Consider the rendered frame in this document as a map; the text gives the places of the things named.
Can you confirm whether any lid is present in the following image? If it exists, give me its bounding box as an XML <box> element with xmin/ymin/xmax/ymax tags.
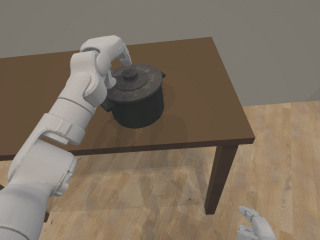
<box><xmin>106</xmin><ymin>63</ymin><xmax>163</xmax><ymax>104</ymax></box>

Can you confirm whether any pot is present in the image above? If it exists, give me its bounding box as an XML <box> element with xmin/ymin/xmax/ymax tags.
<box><xmin>100</xmin><ymin>72</ymin><xmax>166</xmax><ymax>129</ymax></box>

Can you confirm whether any robot left upper arm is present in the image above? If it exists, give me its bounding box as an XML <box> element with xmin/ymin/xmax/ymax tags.
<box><xmin>0</xmin><ymin>139</ymin><xmax>77</xmax><ymax>240</ymax></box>

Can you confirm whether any robot right hand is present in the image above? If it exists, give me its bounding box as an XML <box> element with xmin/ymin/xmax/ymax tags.
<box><xmin>237</xmin><ymin>206</ymin><xmax>276</xmax><ymax>240</ymax></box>

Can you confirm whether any table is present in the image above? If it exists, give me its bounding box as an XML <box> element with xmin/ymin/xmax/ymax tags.
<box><xmin>0</xmin><ymin>37</ymin><xmax>256</xmax><ymax>223</ymax></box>

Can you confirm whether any robot left hand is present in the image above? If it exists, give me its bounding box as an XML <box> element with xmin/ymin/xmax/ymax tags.
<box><xmin>80</xmin><ymin>35</ymin><xmax>132</xmax><ymax>89</ymax></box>

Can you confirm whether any knob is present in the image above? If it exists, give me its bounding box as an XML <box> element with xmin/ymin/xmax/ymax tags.
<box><xmin>122</xmin><ymin>68</ymin><xmax>138</xmax><ymax>81</ymax></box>

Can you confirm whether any robot left forearm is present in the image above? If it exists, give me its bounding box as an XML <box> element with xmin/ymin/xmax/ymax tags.
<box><xmin>7</xmin><ymin>45</ymin><xmax>111</xmax><ymax>182</ymax></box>

